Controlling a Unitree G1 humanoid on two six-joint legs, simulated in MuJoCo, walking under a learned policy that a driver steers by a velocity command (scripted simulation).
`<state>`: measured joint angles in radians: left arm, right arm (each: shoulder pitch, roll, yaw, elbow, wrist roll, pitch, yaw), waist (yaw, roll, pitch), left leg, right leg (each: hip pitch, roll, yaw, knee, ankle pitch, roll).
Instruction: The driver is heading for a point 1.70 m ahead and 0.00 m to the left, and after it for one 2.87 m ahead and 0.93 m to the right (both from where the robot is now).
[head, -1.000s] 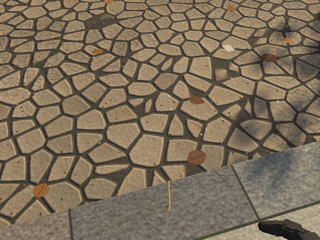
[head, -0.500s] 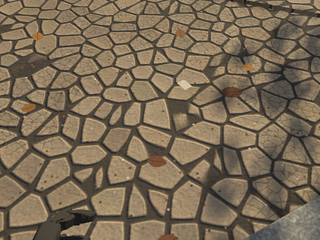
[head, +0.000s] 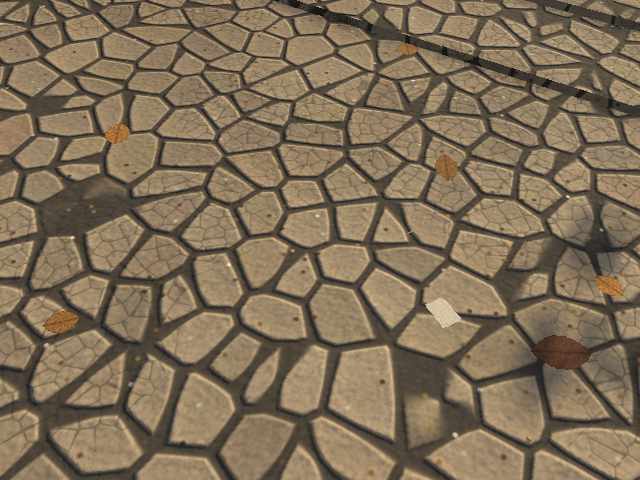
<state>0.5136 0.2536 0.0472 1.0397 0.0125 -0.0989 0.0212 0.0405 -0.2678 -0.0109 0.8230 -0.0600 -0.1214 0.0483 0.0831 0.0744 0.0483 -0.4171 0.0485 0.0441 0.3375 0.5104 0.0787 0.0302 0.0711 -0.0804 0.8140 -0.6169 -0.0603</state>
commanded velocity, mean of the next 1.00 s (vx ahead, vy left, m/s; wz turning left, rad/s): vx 0.10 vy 0.00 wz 0.00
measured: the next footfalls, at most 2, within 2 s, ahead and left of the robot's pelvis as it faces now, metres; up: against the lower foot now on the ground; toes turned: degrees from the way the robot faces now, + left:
right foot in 0.32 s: +0.31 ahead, -0.11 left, +0.00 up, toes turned +1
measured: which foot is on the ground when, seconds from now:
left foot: down 0.00-1.00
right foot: down 0.00-0.00, up 0.02-0.30, down 0.32-1.00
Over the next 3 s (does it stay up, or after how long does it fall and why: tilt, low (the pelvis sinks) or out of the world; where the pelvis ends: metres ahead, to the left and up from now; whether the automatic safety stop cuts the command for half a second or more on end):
stays up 1.12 -0.07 -0.06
